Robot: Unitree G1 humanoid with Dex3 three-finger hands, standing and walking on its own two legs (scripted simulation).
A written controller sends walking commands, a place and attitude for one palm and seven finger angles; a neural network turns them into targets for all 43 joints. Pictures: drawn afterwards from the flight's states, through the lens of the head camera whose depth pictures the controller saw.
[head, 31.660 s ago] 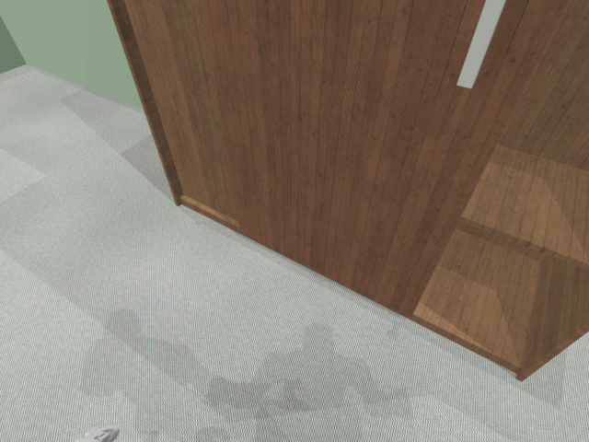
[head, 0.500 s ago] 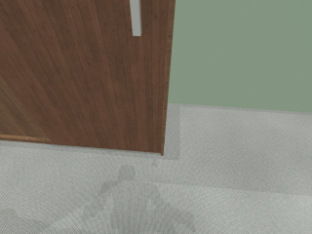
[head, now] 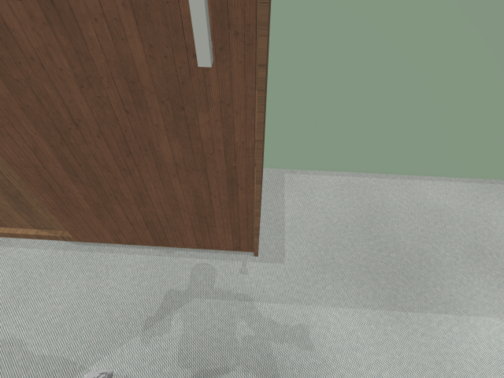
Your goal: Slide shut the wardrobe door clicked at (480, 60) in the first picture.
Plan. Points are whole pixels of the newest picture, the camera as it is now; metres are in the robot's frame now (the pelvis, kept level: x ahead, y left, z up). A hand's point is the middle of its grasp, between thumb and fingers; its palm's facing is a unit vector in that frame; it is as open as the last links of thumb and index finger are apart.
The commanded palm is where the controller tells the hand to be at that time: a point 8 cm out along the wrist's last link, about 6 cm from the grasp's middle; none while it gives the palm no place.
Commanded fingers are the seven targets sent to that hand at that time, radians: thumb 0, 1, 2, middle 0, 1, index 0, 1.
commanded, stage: look to check the result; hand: left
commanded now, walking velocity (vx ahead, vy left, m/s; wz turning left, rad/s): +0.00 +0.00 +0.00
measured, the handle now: (202, 9) +0.67 +0.13 +0.25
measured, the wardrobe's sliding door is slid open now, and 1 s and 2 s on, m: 0.00 0.00 0.00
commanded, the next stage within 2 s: stand and wait in 0.46 s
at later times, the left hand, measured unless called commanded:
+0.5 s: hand out of the picture +0.11 +0.23 -0.15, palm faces -0.05 -0.94 -0.34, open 7.4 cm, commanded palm none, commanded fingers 0.00 0.90 0.90 -0.20 -0.30 -0.20 -0.30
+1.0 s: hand out of the picture +0.10 +0.23 -0.16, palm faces -0.06 -0.94 -0.34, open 7.4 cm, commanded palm none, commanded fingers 0.00 0.90 0.90 -0.20 -0.30 -0.20 -0.30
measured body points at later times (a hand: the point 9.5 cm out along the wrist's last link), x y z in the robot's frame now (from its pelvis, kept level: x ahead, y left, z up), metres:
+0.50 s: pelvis +0.02 -0.01 +0.00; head +0.04 -0.02 +0.45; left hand +0.11 +0.28 -0.13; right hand +0.09 -0.31 -0.14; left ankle +0.02 +0.12 -0.75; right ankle -0.02 -0.13 -0.75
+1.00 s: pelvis +0.01 -0.01 +0.00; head +0.03 -0.02 +0.45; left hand +0.10 +0.28 -0.13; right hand +0.08 -0.31 -0.14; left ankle +0.02 +0.12 -0.75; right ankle -0.02 -0.13 -0.75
